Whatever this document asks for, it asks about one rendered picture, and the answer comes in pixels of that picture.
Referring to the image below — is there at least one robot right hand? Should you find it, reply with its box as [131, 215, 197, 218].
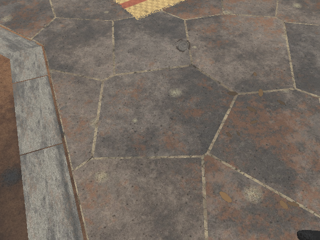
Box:
[297, 230, 320, 240]

